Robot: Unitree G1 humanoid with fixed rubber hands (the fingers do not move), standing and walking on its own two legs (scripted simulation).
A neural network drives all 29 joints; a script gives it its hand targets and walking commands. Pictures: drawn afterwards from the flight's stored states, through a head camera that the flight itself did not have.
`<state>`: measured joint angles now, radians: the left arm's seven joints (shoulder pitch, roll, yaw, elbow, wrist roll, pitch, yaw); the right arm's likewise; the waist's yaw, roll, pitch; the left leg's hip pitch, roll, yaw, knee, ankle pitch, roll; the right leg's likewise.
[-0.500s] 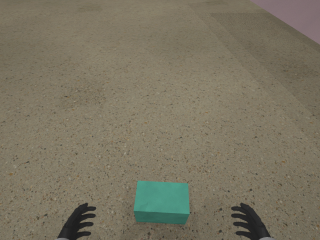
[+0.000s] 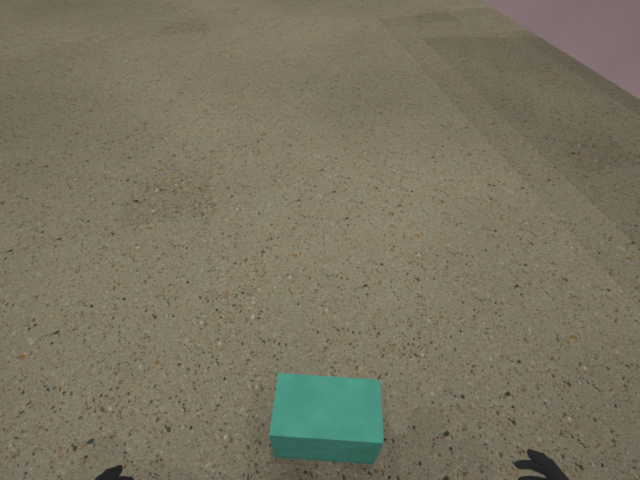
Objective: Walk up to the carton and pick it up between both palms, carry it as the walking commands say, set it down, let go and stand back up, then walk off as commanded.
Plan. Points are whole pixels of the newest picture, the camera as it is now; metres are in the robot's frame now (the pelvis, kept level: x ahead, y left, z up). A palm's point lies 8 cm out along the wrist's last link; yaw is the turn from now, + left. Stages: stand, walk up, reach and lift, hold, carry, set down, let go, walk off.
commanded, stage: stand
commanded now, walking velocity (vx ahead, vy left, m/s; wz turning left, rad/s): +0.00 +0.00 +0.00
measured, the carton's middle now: (326, 419) +0.44 -0.02 -0.67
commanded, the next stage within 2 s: walk off in 1.36 s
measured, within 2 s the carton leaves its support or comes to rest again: neither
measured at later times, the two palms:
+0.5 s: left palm out of the picture +0.07 +0.31 -0.10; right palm out of the picture +0.09 -0.30 -0.09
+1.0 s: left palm out of the picture +0.05 +0.31 -0.10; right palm out of the picture +0.07 -0.31 -0.09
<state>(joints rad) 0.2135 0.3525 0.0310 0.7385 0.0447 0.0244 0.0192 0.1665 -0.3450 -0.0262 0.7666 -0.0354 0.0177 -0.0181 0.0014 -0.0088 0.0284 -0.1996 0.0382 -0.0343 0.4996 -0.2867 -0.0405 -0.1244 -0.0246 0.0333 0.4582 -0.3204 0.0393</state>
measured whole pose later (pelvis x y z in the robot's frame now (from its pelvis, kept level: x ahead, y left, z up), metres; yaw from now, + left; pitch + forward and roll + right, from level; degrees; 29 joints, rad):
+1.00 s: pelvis -0.02 +0.00 +0.01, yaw +0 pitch -3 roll +0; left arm 0.16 0.39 0.01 0.99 0.03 0.01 0.01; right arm 0.14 -0.39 0.00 0.99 -0.02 0.00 -0.01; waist 0.00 0.00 0.04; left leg -0.16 0.03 -0.04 0.41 -0.21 -0.03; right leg -0.09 -0.03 0.03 0.38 -0.25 0.04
